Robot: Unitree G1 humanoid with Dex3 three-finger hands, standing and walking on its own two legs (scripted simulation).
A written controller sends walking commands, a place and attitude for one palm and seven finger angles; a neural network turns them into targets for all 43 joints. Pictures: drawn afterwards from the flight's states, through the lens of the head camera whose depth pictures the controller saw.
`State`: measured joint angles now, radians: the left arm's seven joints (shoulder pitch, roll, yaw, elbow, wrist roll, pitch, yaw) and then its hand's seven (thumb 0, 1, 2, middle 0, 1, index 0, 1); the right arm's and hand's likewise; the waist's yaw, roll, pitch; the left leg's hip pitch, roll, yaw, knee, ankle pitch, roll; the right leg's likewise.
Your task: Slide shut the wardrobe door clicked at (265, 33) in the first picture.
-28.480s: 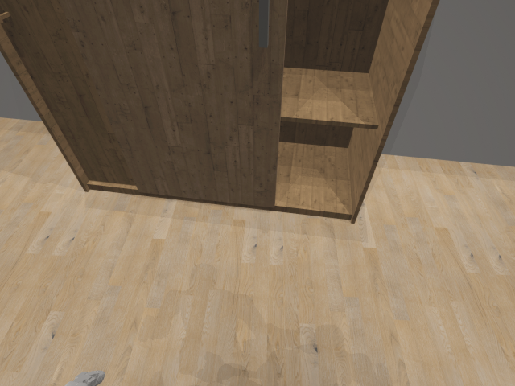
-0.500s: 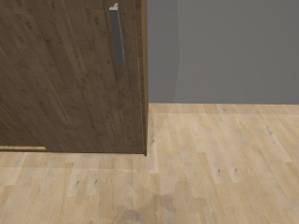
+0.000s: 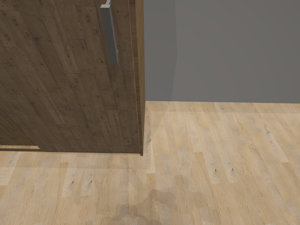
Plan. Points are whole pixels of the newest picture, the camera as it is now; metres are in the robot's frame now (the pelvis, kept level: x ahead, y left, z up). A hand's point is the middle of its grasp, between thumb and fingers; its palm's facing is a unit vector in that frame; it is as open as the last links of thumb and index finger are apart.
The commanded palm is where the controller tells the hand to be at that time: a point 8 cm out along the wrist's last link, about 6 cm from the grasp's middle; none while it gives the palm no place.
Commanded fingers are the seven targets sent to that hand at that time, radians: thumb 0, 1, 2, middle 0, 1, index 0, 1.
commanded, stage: look to check the result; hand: left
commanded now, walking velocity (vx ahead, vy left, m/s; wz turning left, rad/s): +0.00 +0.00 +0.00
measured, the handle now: (111, 34) +0.65 +0.16 +0.18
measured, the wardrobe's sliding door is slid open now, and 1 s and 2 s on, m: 0.00 0.00 0.00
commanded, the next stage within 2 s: stand and wait in 0.34 s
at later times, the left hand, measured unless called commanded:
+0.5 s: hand out of the picture +0.09 +0.22 -0.16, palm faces -0.03 -0.95 -0.32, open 7.4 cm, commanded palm none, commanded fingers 0.00 0.90 0.90 -0.20 -0.30 -0.20 -0.30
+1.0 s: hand out of the picture +0.08 +0.22 -0.16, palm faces -0.04 -0.94 -0.33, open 7.4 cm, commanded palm none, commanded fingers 0.00 0.90 0.90 -0.20 -0.30 -0.20 -0.30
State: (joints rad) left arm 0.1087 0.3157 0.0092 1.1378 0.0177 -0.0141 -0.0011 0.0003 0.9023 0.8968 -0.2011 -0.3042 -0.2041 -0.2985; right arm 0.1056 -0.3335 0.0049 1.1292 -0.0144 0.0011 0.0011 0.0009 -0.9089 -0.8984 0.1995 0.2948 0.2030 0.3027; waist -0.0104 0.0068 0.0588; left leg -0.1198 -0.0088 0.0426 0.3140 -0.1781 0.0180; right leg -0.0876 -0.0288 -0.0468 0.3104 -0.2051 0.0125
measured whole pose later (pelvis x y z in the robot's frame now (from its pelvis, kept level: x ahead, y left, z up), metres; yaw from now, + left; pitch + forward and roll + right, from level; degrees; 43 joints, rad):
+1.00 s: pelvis +0.01 -0.02 +0.00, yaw -1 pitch -1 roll +0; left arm 0.11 0.31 0.01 1.14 0.01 -0.02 0.00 0.00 0.90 0.90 -0.20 -0.30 -0.20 -0.30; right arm 0.12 -0.32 0.00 1.13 -0.01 0.00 -0.01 0.00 -0.91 -0.90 0.20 0.29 0.20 0.30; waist -0.01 0.01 0.06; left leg -0.09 0.02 0.05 0.29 -0.18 -0.01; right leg -0.06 0.00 -0.04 0.29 -0.21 -0.01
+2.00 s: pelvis +0.01 -0.01 +0.00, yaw -1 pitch -2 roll +0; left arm 0.10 0.33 0.01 1.14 0.02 -0.02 0.00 0.00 0.90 0.90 -0.20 -0.30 -0.20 -0.30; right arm 0.10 -0.33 0.00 1.13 -0.01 0.00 0.00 0.00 -0.91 -0.90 0.20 0.30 0.20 0.30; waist -0.01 0.00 0.06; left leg -0.08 0.00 0.05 0.28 -0.17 0.00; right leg -0.05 -0.01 -0.04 0.28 -0.20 0.00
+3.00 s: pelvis +0.01 -0.01 +0.00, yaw -1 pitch -2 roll +0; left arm 0.09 0.33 0.01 1.13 0.02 -0.02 0.00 0.00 0.90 0.90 -0.20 -0.30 -0.20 -0.30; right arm 0.09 -0.34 0.00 1.13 -0.01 0.00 0.00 0.00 -0.91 -0.90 0.20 0.30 0.20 0.30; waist -0.01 0.00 0.06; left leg -0.08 0.01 0.05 0.28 -0.17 0.00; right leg -0.05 -0.01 -0.04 0.27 -0.19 0.00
